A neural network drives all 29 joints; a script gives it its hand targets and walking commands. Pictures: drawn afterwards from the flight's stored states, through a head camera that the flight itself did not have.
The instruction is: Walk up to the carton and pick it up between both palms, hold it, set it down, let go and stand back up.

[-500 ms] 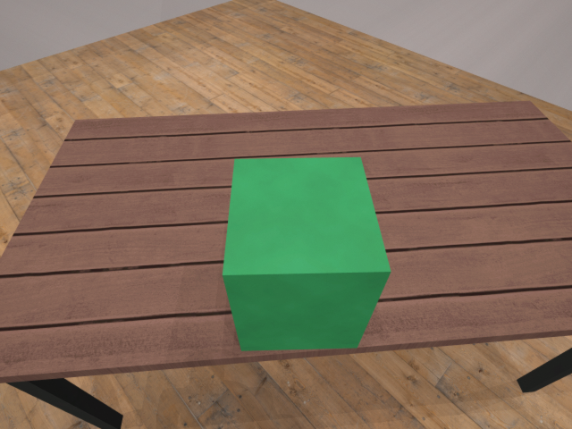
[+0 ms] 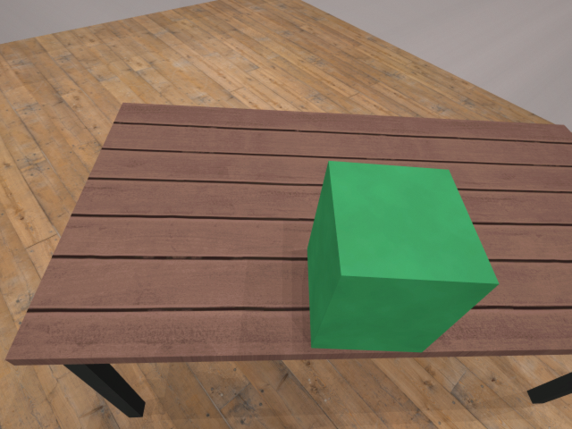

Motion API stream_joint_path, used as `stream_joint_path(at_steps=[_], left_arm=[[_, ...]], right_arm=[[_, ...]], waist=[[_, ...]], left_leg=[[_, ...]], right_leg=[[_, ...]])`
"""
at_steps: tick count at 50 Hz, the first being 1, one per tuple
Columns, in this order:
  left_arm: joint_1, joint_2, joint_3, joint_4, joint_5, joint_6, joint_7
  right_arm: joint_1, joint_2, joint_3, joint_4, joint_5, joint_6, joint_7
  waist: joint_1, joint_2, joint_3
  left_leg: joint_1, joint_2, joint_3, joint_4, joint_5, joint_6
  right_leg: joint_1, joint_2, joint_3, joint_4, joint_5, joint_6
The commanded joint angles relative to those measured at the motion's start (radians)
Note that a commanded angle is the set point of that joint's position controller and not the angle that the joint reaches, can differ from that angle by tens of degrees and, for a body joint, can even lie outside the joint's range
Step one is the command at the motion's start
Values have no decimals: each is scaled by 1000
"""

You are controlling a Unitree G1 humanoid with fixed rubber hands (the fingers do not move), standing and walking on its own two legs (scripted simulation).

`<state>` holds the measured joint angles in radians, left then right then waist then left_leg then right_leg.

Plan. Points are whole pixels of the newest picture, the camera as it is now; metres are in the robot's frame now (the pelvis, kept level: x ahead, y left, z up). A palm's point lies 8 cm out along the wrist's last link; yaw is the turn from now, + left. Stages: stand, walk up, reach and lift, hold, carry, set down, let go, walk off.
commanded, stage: walk up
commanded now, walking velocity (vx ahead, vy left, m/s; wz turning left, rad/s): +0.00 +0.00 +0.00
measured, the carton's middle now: (377, 261) +0.39 -0.16 -0.02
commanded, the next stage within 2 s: none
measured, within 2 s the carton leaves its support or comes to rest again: neither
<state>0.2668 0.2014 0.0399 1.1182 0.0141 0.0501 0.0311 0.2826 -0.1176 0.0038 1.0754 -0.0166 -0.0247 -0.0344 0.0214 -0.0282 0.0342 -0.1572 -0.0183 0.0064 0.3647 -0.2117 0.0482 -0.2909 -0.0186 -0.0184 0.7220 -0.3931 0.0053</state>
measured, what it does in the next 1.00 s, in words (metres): steps to the right: right foot, then right foot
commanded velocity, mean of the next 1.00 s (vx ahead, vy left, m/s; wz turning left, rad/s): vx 0.01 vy -0.02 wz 0.00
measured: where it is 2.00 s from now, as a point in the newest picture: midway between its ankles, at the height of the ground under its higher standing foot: outside the picture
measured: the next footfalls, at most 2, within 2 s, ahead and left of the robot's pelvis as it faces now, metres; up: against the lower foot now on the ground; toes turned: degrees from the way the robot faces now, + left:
right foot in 0.14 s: +0.00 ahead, -0.10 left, +0.00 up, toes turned -2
right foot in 0.50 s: +0.05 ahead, -0.22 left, +0.00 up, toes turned -2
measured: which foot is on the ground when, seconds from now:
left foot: down 0.00-0.54, up 0.56-0.82, down 0.84-1.00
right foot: up 0.00-0.12, down 0.14-0.22, up 0.24-0.48, down 0.50-1.00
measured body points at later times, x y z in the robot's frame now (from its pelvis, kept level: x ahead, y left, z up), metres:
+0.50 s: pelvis -0.01 -0.07 -0.01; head +0.01 -0.08 +0.44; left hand +0.02 +0.17 -0.17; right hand -0.04 -0.32 -0.17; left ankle -0.01 +0.08 -0.75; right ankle +0.01 -0.22 -0.75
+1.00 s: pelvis +0.00 -0.12 +0.00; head +0.01 -0.10 +0.45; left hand +0.01 +0.10 -0.17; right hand -0.03 -0.33 -0.16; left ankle -0.03 +0.01 -0.75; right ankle +0.01 -0.22 -0.75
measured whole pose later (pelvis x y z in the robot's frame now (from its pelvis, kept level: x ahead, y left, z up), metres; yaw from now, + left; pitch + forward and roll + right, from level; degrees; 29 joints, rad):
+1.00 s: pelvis +0.00 -0.12 +0.00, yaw +0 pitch -2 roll +0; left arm 0.26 0.14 0.01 1.11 0.01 0.00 0.03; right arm 0.30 -0.13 0.01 1.18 0.00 -0.01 -0.04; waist 0.01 -0.02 0.04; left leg -0.11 0.01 0.00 0.38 -0.25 -0.01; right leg -0.17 0.01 -0.04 0.38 -0.18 -0.03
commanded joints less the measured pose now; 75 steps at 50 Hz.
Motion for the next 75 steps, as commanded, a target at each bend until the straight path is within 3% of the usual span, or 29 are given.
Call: stream_joint_path(at_steps=[1, 4, 7, 9, 11, 12, 17, 18, 20, 22, 24, 25, 26, 27, 30, 35, 38, 42, 44, 59, 61, 63, 64, 65, 66, 70, 72, 73, 75], left_arm=[[33, 15, -4, -1, -6, -6, 14], [83, 6, -10, 22, -3, -15, 21], [121, 93, 11, 58, 0, -18, 33], [57, 115, 22, 32, 7, 0, 25], [19, 35, 8, 2, 18, 8, 7], [-1, 21, 10, -22, 24, 7, 4], [27, 16, 26, -59, 11, -5, -8], [56, -57, -1, -51, -3, -18, -15], [48, -28, -1, -61, -5, -40, -17], [93, 23, 14, -48, -9, -46, 3], [180, 80, 23, -32, -5, -56, 17], [171, 136, 32, -42, 5, -59, 16], [118, 172, 30, -64, -1, -58, 11], [46, 168, 27, -72, -8, -53, 6], [-31, 57, -5, -103, 7, -66, 5], [53, 26, -14, -70, -1, -78, 7], [39, 35, -10, -66, -2, -73, 8], [72, 26, -10, -45, -9, -65, 3], [78, -14, -23, -37, -7, -60, 3], [87, -4, -14, 13, -10, -62, 7], [50, 121, 28, -23, -19, -51, 27], [88, 82, 25, -27, -21, -37, 34], [76, 59, 28, -41, -17, -25, 33], [42, 47, 35, -61, -10, -9, 32], [13, 40, 48, -82, 5, 10, 33], [25, 9, 55, -126, 0, 21, 12], [74, -37, 27, -103, 0, 0, -1], [55, -30, 27, -107, 2, -12, -6], [93, -2, 32, -90, -5, -35, 6]], right_arm=[[69, -106, -13, -12, -2, -17, -11], [38, -118, -15, -18, -1, -10, -14], [50, -151, -30, -38, -1, -15, -8], [87, -217, -57, -44, -3, -4, -24], [161, -258, -76, -16, -18, 16, -35], [136, -261, -84, -22, -24, 23, -40], [39, -168, -59, -39, -20, 12, -32], [-1, -104, -37, -11, -4, 13, -24], [4, -125, -43, 10, 7, 27, -17], [20, -177, -51, 21, 5, 31, -7], [82, -162, -44, 32, 9, 29, 6], [113, -107, -24, 28, 15, 33, 11], [124, -80, -18, 29, 13, 47, 6], [92, -100, -30, 19, 3, 60, 1], [100, -112, -36, 53, 3, 63, 15], [96, -99, -30, 56, 0, 51, 3], [99, -88, -18, 59, 5, 37, -5], [110, -115, -13, 88, 8, 12, -13], [64, -108, -16, 92, 15, 11, -3], [82, -91, -20, 75, 7, 1, -5], [19, -204, -63, 6, -3, 1, -20], [66, -214, -70, -1, 0, 6, -24], [89, -229, -80, -8, -2, 17, -27], [98, -240, -88, -15, -12, 27, -32], [97, -239, -92, -18, -24, 35, -39], [-102, -207, -79, -78, -20, 47, -43], [-101, -150, -59, -61, -10, 45, -28], [-89, -142, -58, -46, -1, 49, -24], [-58, -188, -68, -17, 0, 51, -19]], waist=[[-25, 143, -24], [2, 141, -26], [-32, 15, -42], [-78, -39, 4], [-111, 36, 57], [-103, 88, 100], [-41, 144, 51], [6, 253, 6], [-4, 271, -15], [3, 238, -16], [2, 115, -44], [-25, -86, -38], [-36, -211, 1], [-33, -296, 53], [-67, -174, 131], [-37, -114, 7], [-44, -81, -14], [-15, 18, -33], [-1, 146, 41], [-23, 7, 63], [-33, -2, 62], [-49, 43, -31], [-67, 97, -56], [-91, 212, -60], [-99, 236, -41], [2, 235, 0], [16, 231, -91], [4, 211, -69], [3, 185, -49]], left_leg=[[104, 223, -200, -68, 451, 73], [102, 209, -211, -28, 434, 84], [34, 230, -224, -12, 434, 56], [65, 321, -334, -52, 311, 96], [78, 451, -506, -171, -147, 173], [10, 466, -496, -189, -118, 184], [-61, 284, -197, -107, 181, 90], [-111, 151, -65, -102, 137, 60], [-91, 61, -14, -51, 63, 53], [-82, 88, -44, 23, 162, 50], [-149, 88, -63, 94, 40, 2], [-207, 43, -26, 149, -172, -43], [-155, 35, -7, 207, -290, -56], [-95, 47, -29, 261, -276, -51], [-165, 60, -31, 270, -183, -52], [-96, 54, -17, 271, -154, -60], [-58, 63, -21, 82, -68, -60], [48, 130, -97, -40, 160, -40], [-74, 111, -105, -70, 48, -26], [-24, 112, -85, -63, 92, -14], [-45, 205, -83, 109, 637, -10], [47, 291, -137, 141, 854, 45], [60, 361, -198, 117, 865, 102], [25, 454, -279, 51, 876, 177], [-53, 486, -289, 13, 816, 220], [-207, 296, -126, 8, 502, 130], [-104, 161, -56, -37, 19, 46], [-85, 129, -64, -26, -68, 39], [-25, 132, -85, 94, 136, 36]], right_leg=[[10, -9, 4, -132, -5, 11], [100, -22, 15, -347, 135, 1], [211, -54, 43, -315, 369, -10], [24, -8, -14, -164, 174, 10], [-177, -7, -5, 45, -94, 20], [-202, -29, 25, 124, -83, 25], [-132, -27, 43, 163, 42, 45], [9, -20, 31, -4, 63, 41], [88, 28, -67, -185, 133, 55], [171, 47, -116, -365, 271, 58], [277, -70, 17, -387, 337, 56], [259, -219, 212, -441, 319, 29], [92, -315, 313, -534, 161, -33], [-42, -303, 367, -607, -48, -81], [28, -188, 185, -551, 113, -47], [105, -180, 181, -499, 232, -95], [137, -178, 182, -461, 300, -108], [148, -96, 107, -384, 388, -71], [187, -62, 73, -404, 304, -56], [143, -66, 71, -397, 306, -35], [95, -78, 22, -207, 621, -22], [23, -46, -28, -92, 450, -1], [-37, -5, -54, 16, 266, 8], [-89, 30, -43, 197, -106, 21], [-102, 16, 18, 363, -226, 22], [-70, 9, 76, 409, -114, 13], [-2, 3, 6, 84, -54, 21], [19, 14, -32, -61, -42, 32], [118, 19, -71, -413, 161, 44]])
